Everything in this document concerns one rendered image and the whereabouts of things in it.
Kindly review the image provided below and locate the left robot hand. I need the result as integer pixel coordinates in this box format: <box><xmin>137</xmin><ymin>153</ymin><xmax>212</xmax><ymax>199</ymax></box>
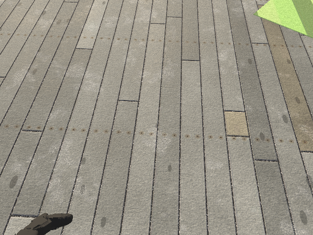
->
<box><xmin>15</xmin><ymin>212</ymin><xmax>73</xmax><ymax>235</ymax></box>

